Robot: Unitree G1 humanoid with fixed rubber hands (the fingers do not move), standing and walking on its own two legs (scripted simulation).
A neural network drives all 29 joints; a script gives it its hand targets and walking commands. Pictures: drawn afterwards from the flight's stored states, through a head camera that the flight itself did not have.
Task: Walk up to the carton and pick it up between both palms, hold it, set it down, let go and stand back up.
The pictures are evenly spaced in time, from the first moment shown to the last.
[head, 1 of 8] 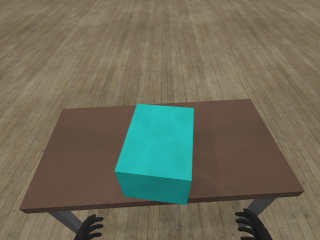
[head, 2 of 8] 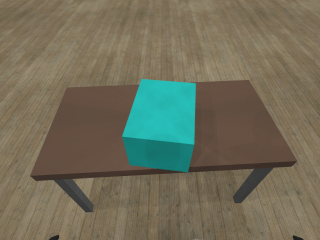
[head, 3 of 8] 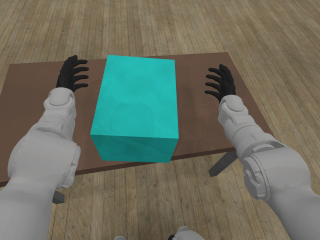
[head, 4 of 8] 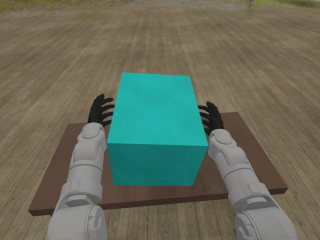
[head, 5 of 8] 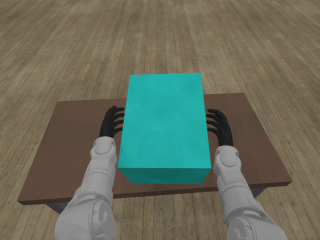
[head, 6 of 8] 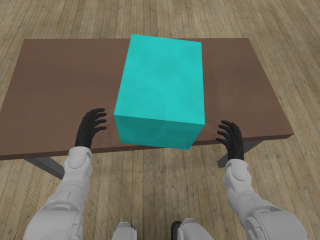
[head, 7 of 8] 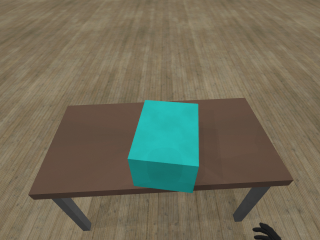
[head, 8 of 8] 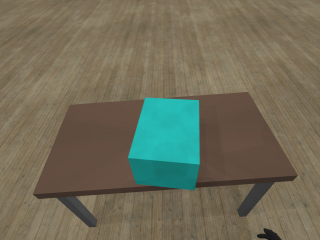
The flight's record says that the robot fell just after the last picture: no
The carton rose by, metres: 0.29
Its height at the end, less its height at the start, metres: +0.00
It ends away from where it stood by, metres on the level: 0.03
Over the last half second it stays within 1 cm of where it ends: yes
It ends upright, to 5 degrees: yes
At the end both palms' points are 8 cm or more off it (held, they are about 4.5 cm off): yes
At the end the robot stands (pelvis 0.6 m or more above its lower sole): yes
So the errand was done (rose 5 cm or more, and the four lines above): yes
